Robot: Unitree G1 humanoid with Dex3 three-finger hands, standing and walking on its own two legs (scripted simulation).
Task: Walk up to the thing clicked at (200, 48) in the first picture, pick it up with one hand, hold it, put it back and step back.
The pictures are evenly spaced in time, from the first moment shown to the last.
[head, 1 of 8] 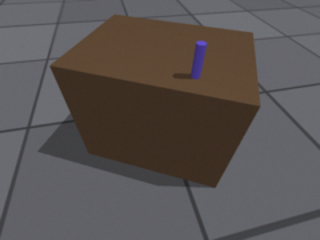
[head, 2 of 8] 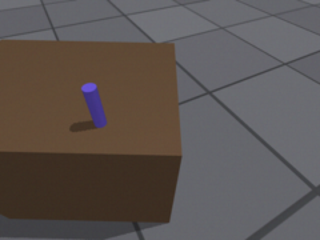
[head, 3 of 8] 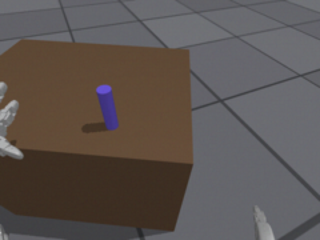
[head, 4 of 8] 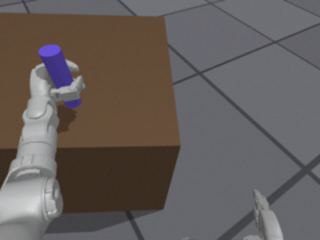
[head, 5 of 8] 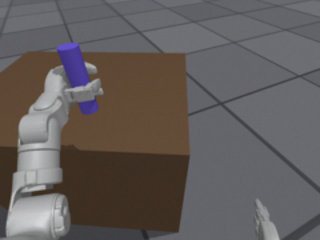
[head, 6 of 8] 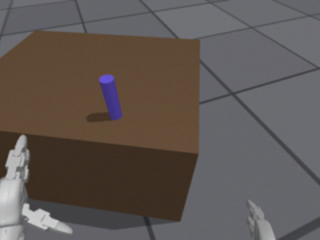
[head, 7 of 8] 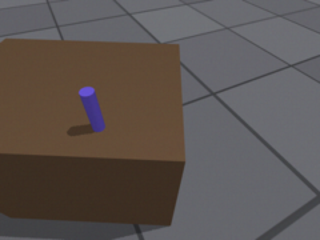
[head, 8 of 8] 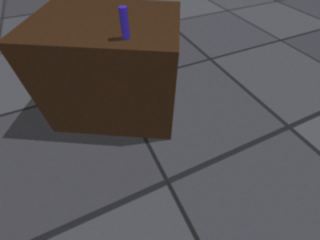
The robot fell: no
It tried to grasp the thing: yes
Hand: left
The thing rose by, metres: 0.25
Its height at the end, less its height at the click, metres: +0.00
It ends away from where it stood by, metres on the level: 0.01
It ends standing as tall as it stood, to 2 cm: yes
